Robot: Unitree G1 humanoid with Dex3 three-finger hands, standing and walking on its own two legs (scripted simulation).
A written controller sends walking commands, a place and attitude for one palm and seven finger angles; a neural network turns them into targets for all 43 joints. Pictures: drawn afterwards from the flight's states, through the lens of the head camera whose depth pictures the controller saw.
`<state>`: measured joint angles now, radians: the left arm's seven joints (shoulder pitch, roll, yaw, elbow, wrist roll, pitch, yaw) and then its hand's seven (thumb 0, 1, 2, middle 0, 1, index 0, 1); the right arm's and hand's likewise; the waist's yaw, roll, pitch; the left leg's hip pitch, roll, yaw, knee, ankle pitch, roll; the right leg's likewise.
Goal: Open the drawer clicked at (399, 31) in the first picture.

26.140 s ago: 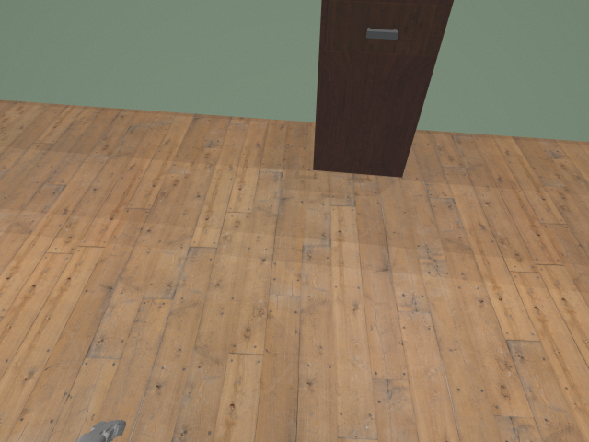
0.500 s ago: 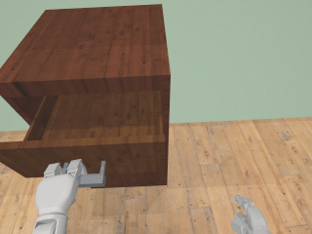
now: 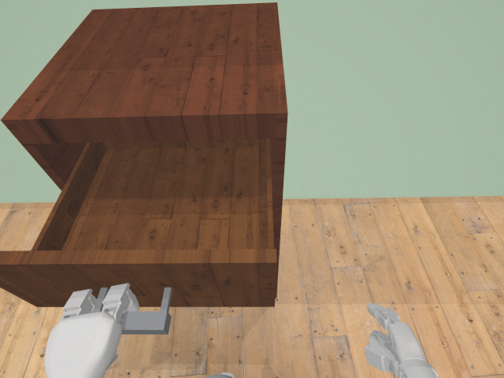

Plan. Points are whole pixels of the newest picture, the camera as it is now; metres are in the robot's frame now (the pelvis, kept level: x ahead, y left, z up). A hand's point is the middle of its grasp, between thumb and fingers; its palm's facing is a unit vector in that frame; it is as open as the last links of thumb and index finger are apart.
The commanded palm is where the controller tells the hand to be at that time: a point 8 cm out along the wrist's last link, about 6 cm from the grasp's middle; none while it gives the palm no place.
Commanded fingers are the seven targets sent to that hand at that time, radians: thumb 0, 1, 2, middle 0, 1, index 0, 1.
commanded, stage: pull the drawer open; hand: left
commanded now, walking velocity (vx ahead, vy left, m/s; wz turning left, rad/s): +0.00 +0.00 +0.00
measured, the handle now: (132, 308) +0.21 +0.21 +0.01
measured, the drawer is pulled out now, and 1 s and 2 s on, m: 0.23 0.28 0.26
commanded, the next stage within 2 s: open the thumb to release the handle in 0.40 s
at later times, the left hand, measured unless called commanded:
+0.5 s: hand out of the picture +0.11 +0.23 -0.01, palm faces -0.10 -0.12 -0.99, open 5.6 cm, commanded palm +0.10 +0.24 +0.05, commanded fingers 0.00 0.83 0.87 -0.40 -1.34 -0.40 -1.34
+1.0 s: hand out of the picture +0.11 +0.24 -0.01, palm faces -0.04 -0.07 -1.00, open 11.6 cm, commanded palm +0.11 +0.24 +0.05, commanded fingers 0.00 -0.50 0.30 -0.30 -1.20 -0.30 -1.20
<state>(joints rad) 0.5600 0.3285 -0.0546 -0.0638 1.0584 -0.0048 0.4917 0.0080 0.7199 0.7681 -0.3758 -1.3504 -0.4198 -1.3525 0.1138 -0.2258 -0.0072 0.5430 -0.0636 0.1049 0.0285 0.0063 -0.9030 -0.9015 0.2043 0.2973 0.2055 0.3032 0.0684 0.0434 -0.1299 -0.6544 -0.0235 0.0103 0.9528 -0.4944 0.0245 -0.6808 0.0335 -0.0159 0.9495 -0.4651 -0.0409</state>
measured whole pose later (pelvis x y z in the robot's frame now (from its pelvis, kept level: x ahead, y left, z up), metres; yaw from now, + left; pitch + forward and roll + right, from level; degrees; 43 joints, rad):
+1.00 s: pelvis -0.03 -0.02 -0.01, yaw +2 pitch +11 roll +0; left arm 0.59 0.38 0.01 -0.03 1.02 -0.10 0.52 0.00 -0.22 0.41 -0.34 -1.23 -0.45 -1.25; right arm 0.13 -0.23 -0.01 0.56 -0.05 0.08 -0.03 0.01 -0.90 -0.90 0.21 0.30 0.21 0.30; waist 0.07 0.06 -0.13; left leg -0.72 -0.02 -0.03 0.99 -0.47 0.00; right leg -0.74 0.04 -0.05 0.99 -0.45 -0.07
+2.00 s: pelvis -0.01 +0.00 +0.02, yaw +1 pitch +7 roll +0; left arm 0.66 0.43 -0.01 -0.23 0.96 -0.07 0.40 0.00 -0.48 0.30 -0.34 -1.21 -0.50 -1.23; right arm 0.13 -0.25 -0.01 0.54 -0.04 0.04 -0.01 0.01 -0.90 -0.90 0.20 0.30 0.20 0.30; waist 0.09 0.08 -0.10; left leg -0.52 -0.03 -0.01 0.82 -0.43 0.02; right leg -0.53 0.03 -0.03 0.80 -0.40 -0.04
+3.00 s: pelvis +0.00 +0.02 +0.05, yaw +1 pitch +0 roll -1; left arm 0.62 0.51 0.05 -0.57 0.86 0.11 0.13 0.00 -0.49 0.30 -0.32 -1.20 -0.32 -1.20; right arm 0.15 -0.27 0.05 0.47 0.01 0.15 0.01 0.01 -0.90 -0.90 0.20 0.30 0.20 0.30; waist 0.13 0.11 -0.05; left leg -0.24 -0.03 0.00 0.57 -0.33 0.05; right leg -0.23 0.03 -0.02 0.51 -0.28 -0.01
